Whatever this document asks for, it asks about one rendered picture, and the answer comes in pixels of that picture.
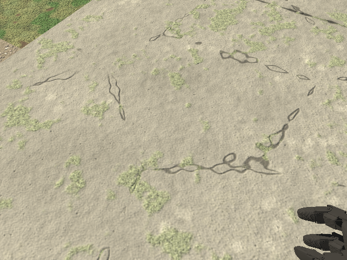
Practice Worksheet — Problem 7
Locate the robot right hand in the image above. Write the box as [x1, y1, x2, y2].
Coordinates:
[294, 205, 347, 260]

